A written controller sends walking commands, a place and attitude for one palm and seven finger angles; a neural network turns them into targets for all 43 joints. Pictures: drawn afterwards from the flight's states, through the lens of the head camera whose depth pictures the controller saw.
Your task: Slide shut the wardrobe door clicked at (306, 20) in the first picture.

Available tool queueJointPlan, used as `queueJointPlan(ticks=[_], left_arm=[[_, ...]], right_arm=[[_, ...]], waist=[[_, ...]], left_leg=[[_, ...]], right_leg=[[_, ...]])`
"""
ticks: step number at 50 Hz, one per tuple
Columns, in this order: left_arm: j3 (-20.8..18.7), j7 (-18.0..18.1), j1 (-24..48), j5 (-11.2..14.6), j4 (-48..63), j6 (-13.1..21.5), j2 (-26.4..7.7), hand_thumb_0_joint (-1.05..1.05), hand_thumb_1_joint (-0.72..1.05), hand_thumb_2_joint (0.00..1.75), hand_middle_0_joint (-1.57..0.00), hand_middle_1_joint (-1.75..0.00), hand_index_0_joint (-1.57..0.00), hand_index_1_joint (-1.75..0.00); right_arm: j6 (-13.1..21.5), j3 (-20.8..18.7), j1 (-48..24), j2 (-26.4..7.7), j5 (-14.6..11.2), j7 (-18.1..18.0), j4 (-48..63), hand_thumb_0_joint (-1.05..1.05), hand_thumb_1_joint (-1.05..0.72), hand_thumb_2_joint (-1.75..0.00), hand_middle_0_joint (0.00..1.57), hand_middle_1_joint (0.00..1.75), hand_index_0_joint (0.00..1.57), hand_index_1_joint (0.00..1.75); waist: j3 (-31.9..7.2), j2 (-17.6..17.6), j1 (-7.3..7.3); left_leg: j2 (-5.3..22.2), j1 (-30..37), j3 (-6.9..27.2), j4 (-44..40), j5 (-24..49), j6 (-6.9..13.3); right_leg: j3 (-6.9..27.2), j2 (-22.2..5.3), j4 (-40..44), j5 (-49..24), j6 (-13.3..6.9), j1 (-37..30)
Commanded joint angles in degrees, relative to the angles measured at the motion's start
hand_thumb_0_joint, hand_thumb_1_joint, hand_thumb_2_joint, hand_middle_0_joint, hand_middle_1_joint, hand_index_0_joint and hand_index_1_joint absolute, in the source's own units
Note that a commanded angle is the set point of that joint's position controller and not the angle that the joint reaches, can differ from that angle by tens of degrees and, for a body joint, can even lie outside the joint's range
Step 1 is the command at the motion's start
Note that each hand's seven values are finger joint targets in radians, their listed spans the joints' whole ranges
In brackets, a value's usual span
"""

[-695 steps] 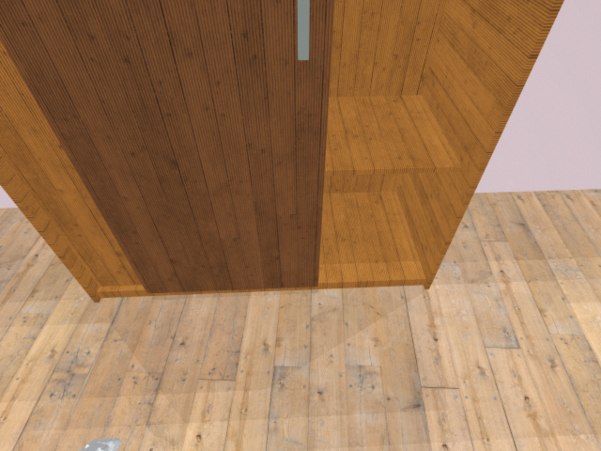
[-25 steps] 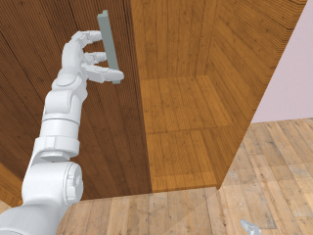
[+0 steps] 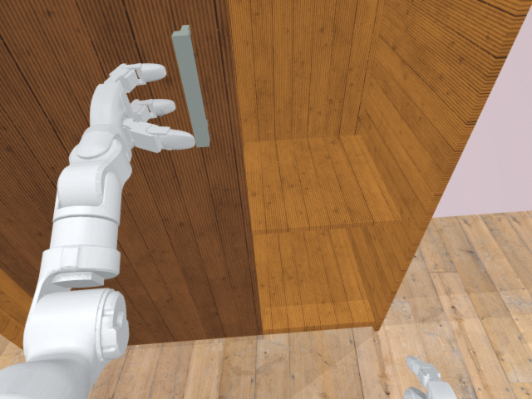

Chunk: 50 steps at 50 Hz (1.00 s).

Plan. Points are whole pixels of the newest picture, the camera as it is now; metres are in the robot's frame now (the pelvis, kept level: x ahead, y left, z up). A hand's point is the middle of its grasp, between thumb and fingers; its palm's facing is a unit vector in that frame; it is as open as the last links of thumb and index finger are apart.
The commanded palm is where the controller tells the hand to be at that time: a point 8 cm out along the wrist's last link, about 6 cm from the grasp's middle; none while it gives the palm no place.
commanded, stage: move the hooked fingers beside the handle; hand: left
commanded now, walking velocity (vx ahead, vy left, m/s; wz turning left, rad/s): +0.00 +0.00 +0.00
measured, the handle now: (194, 89) +0.50 +0.13 +0.26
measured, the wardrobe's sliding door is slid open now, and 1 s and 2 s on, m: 0.43 0.43 0.43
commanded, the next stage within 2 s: feel for the door with the fingertips in 1.14 s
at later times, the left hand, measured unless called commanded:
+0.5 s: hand (144, 115) +0.41 +0.18 +0.26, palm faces +0.12 -0.99 +0.00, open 14.0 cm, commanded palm +0.38 +0.23 +0.26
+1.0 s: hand (139, 111) +0.42 +0.19 +0.26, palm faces +0.12 -0.99 +0.00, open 14.0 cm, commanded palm +0.39 +0.24 +0.26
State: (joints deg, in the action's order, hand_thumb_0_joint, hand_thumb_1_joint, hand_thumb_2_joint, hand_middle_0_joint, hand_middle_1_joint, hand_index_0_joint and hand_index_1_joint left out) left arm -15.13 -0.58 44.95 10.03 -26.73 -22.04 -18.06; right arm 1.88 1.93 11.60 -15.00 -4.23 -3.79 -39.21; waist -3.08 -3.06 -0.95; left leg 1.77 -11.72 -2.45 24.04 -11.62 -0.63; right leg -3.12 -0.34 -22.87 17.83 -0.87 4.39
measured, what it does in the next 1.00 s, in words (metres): stands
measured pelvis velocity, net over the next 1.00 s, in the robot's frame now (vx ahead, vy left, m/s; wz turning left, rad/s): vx -0.01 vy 0.01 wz -0.01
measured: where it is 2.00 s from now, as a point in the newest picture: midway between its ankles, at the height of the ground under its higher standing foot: outside the picture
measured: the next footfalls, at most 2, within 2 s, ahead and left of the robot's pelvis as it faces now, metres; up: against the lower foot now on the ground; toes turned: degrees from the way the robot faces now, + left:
none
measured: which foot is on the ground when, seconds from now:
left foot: down 0.00-1.00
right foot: down 0.00-1.00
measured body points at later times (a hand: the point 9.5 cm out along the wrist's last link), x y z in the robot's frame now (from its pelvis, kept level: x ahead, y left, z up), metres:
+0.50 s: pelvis +0.00 +0.00 +0.00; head -0.03 -0.02 +0.45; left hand +0.40 +0.23 +0.27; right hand +0.14 -0.25 -0.10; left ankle +0.01 +0.13 -0.74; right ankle -0.06 -0.10 -0.74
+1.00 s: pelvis -0.01 +0.01 +0.00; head -0.02 -0.01 +0.45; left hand +0.41 +0.24 +0.26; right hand +0.12 -0.25 -0.11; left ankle +0.01 +0.13 -0.74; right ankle -0.06 -0.10 -0.74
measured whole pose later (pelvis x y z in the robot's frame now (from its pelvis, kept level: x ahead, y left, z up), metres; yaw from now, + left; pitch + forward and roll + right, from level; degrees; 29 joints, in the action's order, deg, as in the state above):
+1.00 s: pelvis -0.01 +0.01 +0.00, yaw +0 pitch +0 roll +0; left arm -17.5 -4.1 46.3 10.2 -31.6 -19.1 -22.6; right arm 3.3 1.9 14.5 -15.5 -4.5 -4.1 -39.4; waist -2.8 -3.0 -2.0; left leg 1.6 -13.0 -2.9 24.1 -11.0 0.0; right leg -2.6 -0.5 -22.3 16.7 -0.3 5.6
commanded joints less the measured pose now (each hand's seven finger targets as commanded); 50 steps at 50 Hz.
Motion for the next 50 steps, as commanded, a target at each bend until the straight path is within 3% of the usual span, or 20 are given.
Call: queueJointPlan(ticks=[1,5,7,9,11,15,16,22,25,29,30,33,35,36,39,40,43,45,49,50], left_arm=[[-1.39,-0.43,29.47,0.84,12.92,4.69,-11.48,0.00,-0.50,0.30,-0.30,-1.20,-0.30,-1.20],[-3.18,-0.86,28.43,0.90,12.09,4.75,-14.25,0.00,-0.50,0.30,-0.30,-1.20,-0.30,-1.20],[-2.74,-1.01,29.74,0.78,12.40,5.01,-13.96,0.00,-0.50,0.30,-0.30,-1.20,-0.30,-1.20],[-1.32,-1.24,29.82,0.74,14.83,5.21,-12.02,0.00,-0.50,0.30,-0.30,-1.20,-0.30,-1.20],[-1.39,-1.23,27.90,1.29,14.60,5.01,-11.38,0.00,-0.50,0.30,-0.30,-1.20,-0.30,-1.20],[-4.17,-1.05,25.42,1.09,13.17,4.19,-14.92,0.00,-0.50,0.30,-0.30,-1.20,-0.30,-1.20],[-3.21,-1.07,26.86,1.08,13.55,4.17,-13.91,0.00,-0.50,0.30,-0.30,-1.20,-0.30,-1.20],[-6.02,-1.47,25.25,1.15,16.71,4.85,-17.19,0.00,-0.50,0.30,-0.30,-1.20,-0.30,-1.20],[-3.40,-2.39,23.21,1.56,17.39,4.39,-13.92,0.00,-0.50,0.30,-0.30,-1.20,-0.30,-1.20],[-3.10,-2.89,24.18,2.05,14.78,2.48,-14.12,0.00,-0.50,0.30,-0.30,-1.20,-0.30,-1.20],[-1.88,-2.72,25.74,1.83,15.37,2.73,-13.50,0.00,-0.50,0.30,-0.30,-1.20,-0.30,-1.20],[-0.89,-2.41,29.81,1.96,13.39,2.99,-12.87,0.00,-0.50,0.30,-0.30,-1.20,-0.30,-1.20],[-1.62,-1.96,31.39,1.77,12.34,4.02,-14.07,0.00,-0.50,0.30,-0.30,-1.20,-0.30,-1.20],[-3.03,-1.71,32.76,1.74,11.84,4.61,-15.77,0.00,-0.50,0.30,-0.30,-1.20,-0.30,-1.20],[-2.59,-1.71,33.92,1.03,8.67,5.77,-15.46,0.00,-0.50,0.30,-0.30,-1.20,-0.30,-1.20],[-4.33,-1.53,32.69,0.76,7.76,6.31,-17.73,0.00,-0.50,0.30,-0.30,-1.20,-0.30,-1.20],[-3.74,-2.37,31.92,0.57,6.63,7.00,-16.86,0.00,-0.50,0.30,-0.30,-1.20,-0.30,-1.20],[-6.73,-2.73,27.17,0.70,4.57,6.98,-19.51,0.00,-0.50,0.30,-0.30,-1.20,-0.30,-1.20],[-4.17,-3.97,26.93,1.06,9.38,7.22,-16.36,0.00,-0.50,0.30,-0.30,-1.20,-0.30,-1.20],[-5.41,-3.94,25.08,1.25,8.86,7.16,-17.62,0.00,-0.50,0.30,-0.30,-1.20,-0.30,-1.20]], right_arm=[[2.77,-2.49,-5.57,-6.75,0.02,-0.70,8.04,0.00,-0.90,-0.90,0.20,0.30,0.20,0.30],[2.72,-2.44,-5.25,-7.10,0.14,-0.86,7.75,0.00,-0.90,-0.90,0.20,0.30,0.20,0.30],[2.95,-2.52,-5.16,-7.08,0.05,-0.89,7.77,0.00,-0.90,-0.90,0.20,0.30,0.20,0.30],[3.22,-2.59,-5.44,-6.74,0.01,-0.76,8.38,0.00,-0.90,-0.90,0.20,0.30,0.20,0.30],[3.18,-2.57,-5.48,-6.82,-0.09,-0.63,8.35,0.00,-0.90,-0.90,0.20,0.30,0.20,0.30],[2.82,-2.48,-5.56,-7.27,0.08,-0.78,8.14,0.00,-0.90,-0.90,0.20,0.30,0.20,0.30],[2.94,-2.34,-5.58,-7.13,0.01,-0.77,8.19,0.00,-0.90,-0.90,0.20,0.30,0.20,0.30],[3.18,-2.52,-5.93,-7.15,0.06,-0.81,8.96,0.00,-0.90,-0.90,0.20,0.30,0.20,0.30],[3.27,-2.43,-6.24,-7.03,-0.06,-0.64,9.09,0.00,-0.90,-0.90,0.20,0.30,0.20,0.30],[3.38,-2.29,-6.41,-7.32,-0.46,-0.97,8.65,0.00,-0.90,-0.90,0.20,0.30,0.20,0.30],[3.27,-2.21,-6.42,-7.33,-0.40,-0.98,8.25,0.00,-0.90,-0.90,0.20,0.30,0.20,0.30],[3.89,-2.21,-6.10,-7.29,-0.46,-1.35,7.50,0.00,-0.90,-0.90,0.20,0.30,0.20,0.30],[4.14,-2.21,-5.45,-7.36,-0.11,-1.47,6.81,0.00,-0.90,-0.90,0.20,0.30,0.20,0.30],[4.36,-2.27,-5.07,-7.55,-0.09,-1.48,6.72,0.00,-0.90,-0.90,0.20,0.30,0.20,0.30],[4.59,-2.25,-4.15,-7.34,0.08,-1.45,6.38,0.00,-0.90,-0.90,0.20,0.30,0.20,0.30],[4.33,-2.33,-3.59,-7.55,0.26,-1.35,6.19,0.00,-0.90,-0.90,0.20,0.30,0.20,0.30],[4.46,-2.49,-3.21,-7.53,0.09,-1.25,7.08,0.00,-0.90,-0.90,0.20,0.30,0.20,0.30],[4.09,-2.62,-2.72,-7.88,0.22,-1.07,7.29,0.00,-0.90,-0.90,0.20,0.30,0.20,0.30],[4.40,-2.85,-3.30,-7.63,-0.22,-0.85,8.84,0.00,-0.90,-0.90,0.20,0.30,0.20,0.30],[4.21,-2.94,-3.23,-7.90,-0.13,-0.79,8.57,0.00,-0.90,-0.90,0.20,0.30,0.20,0.30]], waist=[[-14.22,3.17,-0.60],[-14.81,2.98,0.08],[-15.01,3.61,-0.43],[-17.00,1.10,-0.36],[-16.13,3.14,-0.31],[-14.76,3.81,0.69],[-14.34,3.57,0.15],[-15.86,3.49,0.72],[-15.28,2.45,0.62],[-12.28,3.41,-0.16],[-11.90,1.46,-0.35],[-10.85,2.92,-1.56],[-11.56,2.66,-1.45],[-12.74,2.70,-1.42],[-13.84,1.91,-1.41],[-14.33,1.65,-0.78],[-15.71,3.12,-0.86],[-15.46,3.86,0.38],[-15.91,2.76,-0.12],[-14.93,3.73,0.22]], left_leg=[[-2.02,12.92,1.08,1.13,16.86,3.85],[-2.13,12.30,1.23,1.10,16.74,3.69],[-2.00,12.61,1.40,1.04,16.95,3.80],[-2.01,14.52,1.51,1.37,18.92,3.70],[-1.98,13.89,1.70,1.24,18.46,3.76],[-1.96,12.00,1.52,0.74,17.03,3.66],[-1.91,12.20,1.56,0.58,16.71,3.73],[-1.81,12.79,1.51,0.65,17.72,3.75],[-1.87,13.10,1.45,0.86,18.54,3.67],[-1.87,11.92,1.67,0.52,14.80,3.67],[-1.89,12.02,1.63,0.47,14.02,3.50],[-1.72,12.23,2.13,0.35,11.27,3.64],[-1.67,12.21,2.28,0.31,10.64,3.61],[-1.74,12.08,2.38,0.23,10.65,3.64],[-1.78,12.36,2.40,0.54,12.32,3.56],[-1.76,11.92,2.30,0.46,12.64,3.46],[-1.76,11.91,2.09,0.42,14.31,3.63],[-1.74,10.77,1.89,0.46,15.42,3.59],[-1.62,12.42,1.81,0.49,16.91,3.73],[-1.54,11.56,1.75,0.64,16.90,3.70]], right_leg=[[1.07,1.07,2.47,-26.35,0.27,4.11],[0.98,0.94,2.30,-25.77,0.06,3.07],[0.99,1.00,2.09,-26.22,0.16,3.55],[0.91,1.04,1.57,-27.34,-0.08,3.42],[0.61,1.26,1.95,-26.83,0.03,3.51],[0.57,1.13,2.14,-25.05,-0.06,2.83],[0.69,1.15,2.30,-24.92,0.10,3.71],[0.83,1.17,2.14,-26.16,0.06,2.15],[0.56,1.16,2.13,-26.61,-0.11,2.33],[0.61,1.36,2.91,-22.83,0.21,5.25],[0.58,1.18,3.14,-21.13,-0.07,5.45],[0.86,1.37,3.85,-17.80,0.17,8.02],[1.00,1.22,4.13,-16.49,0.05,7.75],[1.31,1.17,4.05,-16.88,0.13,7.37],[1.27,1.05,3.25,-18.88,0.04,6.90],[1.16,0.94,3.36,-18.93,-0.13,5.59],[1.23,0.97,2.85,-21.94,0.07,4.43],[0.96,0.94,2.75,-23.47,-0.04,2.80],[0.79,1.25,2.48,-24.79,0.04,3.54],[0.64,1.19,2.79,-24.63,-0.03,2.93]])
